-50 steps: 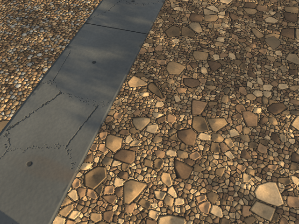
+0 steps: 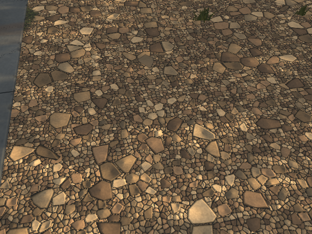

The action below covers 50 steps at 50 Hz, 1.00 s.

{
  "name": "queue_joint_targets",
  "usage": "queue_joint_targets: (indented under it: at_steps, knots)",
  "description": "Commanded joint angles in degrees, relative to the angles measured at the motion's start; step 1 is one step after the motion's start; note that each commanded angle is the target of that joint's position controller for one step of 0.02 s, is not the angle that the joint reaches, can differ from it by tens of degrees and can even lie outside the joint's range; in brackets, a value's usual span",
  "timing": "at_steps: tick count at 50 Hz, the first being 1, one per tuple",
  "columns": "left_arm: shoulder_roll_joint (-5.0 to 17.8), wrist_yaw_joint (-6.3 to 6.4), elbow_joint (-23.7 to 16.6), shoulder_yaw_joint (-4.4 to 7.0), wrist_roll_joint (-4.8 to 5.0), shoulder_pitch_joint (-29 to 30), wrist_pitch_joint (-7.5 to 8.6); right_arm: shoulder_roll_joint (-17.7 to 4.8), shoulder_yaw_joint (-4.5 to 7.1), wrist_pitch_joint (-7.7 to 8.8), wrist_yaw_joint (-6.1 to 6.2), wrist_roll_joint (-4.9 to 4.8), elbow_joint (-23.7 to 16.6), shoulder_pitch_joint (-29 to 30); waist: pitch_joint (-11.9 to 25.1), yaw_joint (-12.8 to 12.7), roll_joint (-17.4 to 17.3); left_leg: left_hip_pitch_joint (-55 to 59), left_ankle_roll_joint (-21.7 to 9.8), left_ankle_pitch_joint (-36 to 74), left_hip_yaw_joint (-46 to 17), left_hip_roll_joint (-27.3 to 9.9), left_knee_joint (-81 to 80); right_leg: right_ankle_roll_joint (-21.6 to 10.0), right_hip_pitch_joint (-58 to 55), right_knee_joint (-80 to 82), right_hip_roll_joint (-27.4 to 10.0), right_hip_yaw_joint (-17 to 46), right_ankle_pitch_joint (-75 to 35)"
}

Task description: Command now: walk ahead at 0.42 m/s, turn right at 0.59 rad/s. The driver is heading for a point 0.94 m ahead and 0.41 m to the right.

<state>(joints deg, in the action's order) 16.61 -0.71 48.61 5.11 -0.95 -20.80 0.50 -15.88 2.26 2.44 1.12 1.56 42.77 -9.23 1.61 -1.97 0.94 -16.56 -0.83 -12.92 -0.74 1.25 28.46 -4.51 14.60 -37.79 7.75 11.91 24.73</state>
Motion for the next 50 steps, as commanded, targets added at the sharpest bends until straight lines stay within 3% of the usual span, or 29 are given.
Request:
queue_joint_targets:
  at_steps: [1, 2, 3, 5, 8, 12, 15, 17, 19, 20, 21, 22, 23, 24, 25, 26, 27, 29, 31, 35, 39, 43, 45, 47, 48, 49, 50]
  knots:
    - [5.7, -0.31, -7.8, 0.37, -1.42, 7.9, 1.83, -13.0, 3.62, 0.48, 1.03, 0.53, -0.3, -9.8, -6.5, 4.3, -8.8, 17.0, -8.2, -36.4, -36.1, -25.1, -21.8, -0.7, 31.5, -21.6, -4.3, -2.4, 2.2]
    - [6.0, -1.16, -6.4, 0.52, -1.51, 7.3, 1.75, -9.0, 2.66, 0.8, 0.51, -0.18, -0.9, -7.1, -8.5, 3.0, -5.7, 14.4, -7.1, -29.9, -28.4, -21.3, -21.7, -0.2, 30.1, -22.1, -5.8, -3.0, -2.3]
    - [5.4, -1.85, -5.5, 0.5, -1.35, 6.1, 1.53, -7.2, 2.13, 1.11, 0.22, -0.29, -1.3, -5.6, -8.1, 2.1, -6.4, 13.8, -5.7, -21.8, -21.1, -18.0, -21.9, 0.7, 28.4, -22.0, -6.7, -4.0, -5.7]
    - [4.5, -2.89, -5.3, 0.17, -1.58, 7.0, 0.88, -5.8, 1.73, 1.89, 0.12, -0.15, -0.5, -7.2, -6.3, 2.7, -8.0, 14.6, -5.3, -6.0, -11.3, -14.8, -21.4, 1.9, 27.8, -25.4, -7.5, -6.2, -10.9]
    - [3.0, -3.55, -7.2, -0.5, -1.19, 11.5, 0.37, -5.2, 1.76, 2.7, -0.75, -0.31, 1.4, -11.4, -5.3, 3.7, -6.7, 16.9, -5.7, 9.8, -4.0, -14.3, -19.8, 2.7, 30.9, -26.5, -8.3, -7.4, -14.8]
    - [1.4, -4.32, -10.1, -1.69, -1.24, 19.2, 0.32, -4.6, 1.57, 2.89, -1.03, -0.33, 3.1, -13.4, -6.7, 4.8, -6.9, 16.7, -5.9, 21.5, 3.3, -13.4, -19.4, 3.4, 30.0, -15.5, -8.9, -11.6, -19.4]
    - [0.3, -5.13, -12.6, -2.8, -1.3, 25.2, 0.36, -5.9, 1.8, 2.91, -0.64, -0.48, 4.5, -15.0, -8.0, 5.9, -7.1, 16.8, -5.5, 25.4, 6.8, -14.1, -19.7, 1.9, 24.7, -4.3, -9.2, -16.3, -20.4]
    - [0.5, -4.96, -13.1, -3.0, -1.47, 25.5, 0.29, -6.9, 1.93, 2.54, -0.26, -0.49, 5.7, -16.0, -7.6, 5.4, -7.1, 19.3, -4.9, 34.8, 9.0, -14.9, -16.8, -0.2, 20.7, 0.6, -7.8, -18.6, -18.0]
    - [2.0, -4.08, -12.2, -2.51, -1.78, 21.5, 0.32, -8.7, 2.15, 1.9, 0.26, -0.53, 6.6, -16.5, -3.8, 2.8, -8.3, 21.9, -4.3, 55.8, 11.5, -15.7, -7.4, -3.0, 12.9, 2.6, -3.8, -21.0, -13.2]
    - [3.3, -3.63, -10.8, -1.94, -1.82, 16.1, 0.59, -9.6, 2.23, 1.39, 0.48, -0.52, 6.9, -16.7, -0.2, 0.3, -8.5, 21.7, -4.3, 61.2, 12.2, -16.0, 1.0, -4.7, 6.3, 3.8, -1.8, -21.0, -11.5]
    - [5.0, -2.96, -8.0, -0.94, -2.16, 7.1, 1.06, -9.8, 2.12, 1.02, 0.61, -0.75, 6.6, -16.3, 4.9, -3.6, -7.4, 16.9, -3.6, 57.1, 13.2, -15.7, 12.9, -6.7, -6.1, 7.5, -0.5, -19.6, -13.0]
    - [9.0, -1.82, -5.6, 0.68, -2.62, -1.7, 1.1, -9.0, 1.79, 1.01, 0.33, -0.41, 5.2, -16.1, 10.6, -7.2, -2.8, 5.2, -2.3, 38.3, 13.6, -14.5, 29.3, -9.3, -20.7, 9.6, -7.5, -9.5, -6.6]
    - [14.9, -0.97, -7.0, 1.96, -1.85, 0.4, 0.72, -1.5, 0.21, 1.21, -1.32, -0.71, 0.9, -19.0, 16.6, -1.6, 12.1, -20.4, 1.0, -19.5, 11.2, -4.3, 50.4, -17.6, -39.1, 11.3, -26.9, 21.8, -6.9]
    - [13.8, -0.29, -7.7, 2.04, -0.32, -3.7, -0.01, -7.8, 1.61, 1.63, -1.28, -0.47, -0.7, -10.9, 19.1, -6.6, 3.2, -25.5, 0.7, -17.0, 0.5, -1.7, 55.8, -18.8, -38.0, 18.1, -27.9, 31.7, -10.2]
    - [12.5, 0.27, -5.9, 1.77, 0.04, -0.5, -0.05, -7.2, 1.38, 2.19, -1.44, -1.12, -2.4, -6.2, 9.3, -4.8, 1.7, -28.6, 0.1, -9.2, -1.2, -5.3, 52.5, -16.7, -31.1, 19.6, -25.3, 20.4, -16.5]
    - [9.7, 0.43, -5.5, 1.1, 0.49, 2.3, 0.28, -6.5, 0.93, 2.72, -1.36, -1.02, -1.9, -7.0, 3.3, -1.8, -0.4, -25.3, 0.0, -6.1, -0.5, -7.1, 46.5, -14.9, -21.7, 20.8, -22.9, 14.7, -24.1]
    - [8.2, 0.59, -5.8, 0.63, 0.45, 4.9, 0.77, -6.4, 1.02, 2.25, -1.31, -0.3, -1.2, -7.6, 0.0, 0.8, -1.8, -21.6, 0.5, -5.9, -0.8, -8.4, 42.7, -13.1, -15.0, 21.6, -19.7, 10.2, -29.9]
    - [6.3, 0.55, -6.1, -0.17, 0.86, 7.2, 1.64, -5.8, 0.96, 0.02, -1.62, 1.27, -0.4, -11.1, -0.3, 4.2, -0.7, -15.5, 2.0, -7.0, -0.8, -9.0, 38.6, -12.5, -7.7, 23.2, -16.1, 5.5, -34.4]
    - [6.9, 0.22, -5.4, 0.01, 0.99, 5.9, 2.52, -4.6, 0.85, -1.28, -2.09, 1.54, -1.0, -10.3, -0.9, 4.6, -0.4, -15.5, 3.2, -5.3, 0.3, -8.8, 35.0, -12.7, -4.5, 24.8, -14.3, 4.2, -33.8]
    - [7.8, 0.1, -3.9, 0.32, 0.78, 0.9, 2.79, -4.3, 0.79, -1.69, -2.19, 1.24, -4.5, 0.3, -4.6, 1.4, 0.9, -21.6, 4.4, 4.8, 0.9, -8.3, 24.9, -10.9, -4.2, 27.4, -12.7, 5.5, -28.1]
    - [8.0, 0.43, -2.4, 0.42, 0.8, -4.3, 2.94, -4.2, 0.47, -1.33, -2.47, 0.94, -6.9, 7.9, -4.4, -1.7, 1.6, -24.3, 3.9, 11.4, 0.5, -6.1, 16.5, -9.2, -10.8, 25.0, -12.6, 6.9, -32.9]
    - [8.7, 1.33, -1.5, 0.53, 0.23, -7.8, 2.77, -4.3, -0.12, -0.47, -2.81, 0.4, -9.7, 14.4, -4.9, -3.7, 2.2, -23.3, 2.6, 10.9, 0.5, -3.3, 9.1, -8.8, -16.2, 21.2, -13.9, 9.5, -40.4]
    - [9.7, 1.87, -1.8, 0.75, 0.07, -6.4, 2.72, -5.3, 0.04, -0.04, -2.62, 0.18, -9.6, 12.5, -4.5, -2.0, 3.1, -16.7, 1.3, 9.0, -0.2, -2.1, 4.8, -7.1, -15.9, 19.1, -14.5, 10.9, -43.0]
    - [10.7, 1.65, -2.4, 0.85, -0.03, -2.9, 3.06, -7.6, 1.05, 0.48, -1.63, 0.04, -6.4, 2.1, -0.3, 2.9, 3.2, -0.5, -0.9, 4.5, 1.3, 1.0, 1.9, -4.4, -12.5, 10.8, -12.8, 9.2, -54.6]
    - [10.4, 1.13, -2.1, 0.63, 0.38, -2.3, 3.48, -9.1, 1.73, 1.17, -0.89, 0.3, -4.1, -6.2, 4.1, 7.2, 0.8, 11.1, -2.6, 6.6, 0.9, -0.6, -1.3, -3.0, -9.3, 0.2, -9.8, 6.2, -54.2]
    - [6.3, 0.66, -3.3, -0.55, 0.7, -3.2, 4.11, -12.5, 2.58, 1.66, 0.18, 1.51, -3.5, -15.2, 11.9, 10.2, -4.0, 24.3, -5.4, -4.8, -11.3, -12.5, -2.5, -1.9, -1.9, -15.3, -6.7, 2.9, -37.8]
    - [1.5, 0.65, -3.9, -1.33, 2.1, -11.5, 3.9, -17.4, 3.72, 1.22, 0.22, 2.24, -3.3, -15.1, 17.8, 5.4, -18.4, 35.7, -13.4, -5.8, -39.7, -27.3, -8.7, 0.5, 14.7, -31.4, 3.4, -3.0, 5.6]
